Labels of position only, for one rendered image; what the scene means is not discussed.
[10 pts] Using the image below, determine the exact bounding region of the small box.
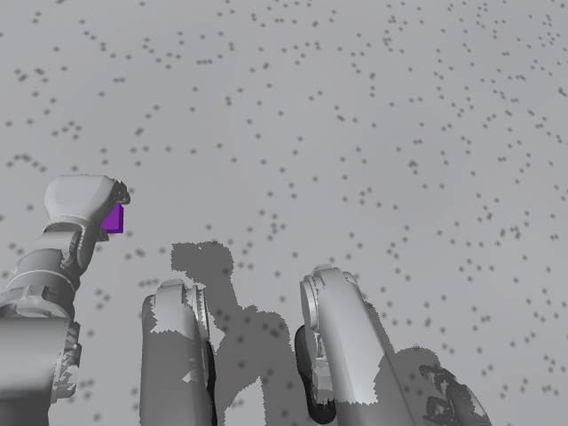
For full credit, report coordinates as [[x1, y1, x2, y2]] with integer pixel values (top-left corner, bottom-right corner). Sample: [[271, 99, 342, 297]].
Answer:
[[100, 203, 123, 233]]

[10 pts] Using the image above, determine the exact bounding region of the left robot arm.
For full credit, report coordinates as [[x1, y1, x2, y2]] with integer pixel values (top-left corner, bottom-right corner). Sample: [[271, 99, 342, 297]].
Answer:
[[0, 217, 98, 426]]

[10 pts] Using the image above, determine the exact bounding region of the right robot foot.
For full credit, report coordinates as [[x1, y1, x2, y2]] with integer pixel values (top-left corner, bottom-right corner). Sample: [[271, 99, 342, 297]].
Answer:
[[295, 325, 336, 424]]

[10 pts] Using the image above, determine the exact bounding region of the right robot hand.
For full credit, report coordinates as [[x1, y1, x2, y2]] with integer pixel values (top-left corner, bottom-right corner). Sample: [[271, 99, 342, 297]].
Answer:
[[419, 365, 492, 426]]

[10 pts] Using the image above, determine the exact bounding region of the left robot hand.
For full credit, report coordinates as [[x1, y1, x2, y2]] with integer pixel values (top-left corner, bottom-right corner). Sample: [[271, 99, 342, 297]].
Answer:
[[44, 175, 130, 242]]

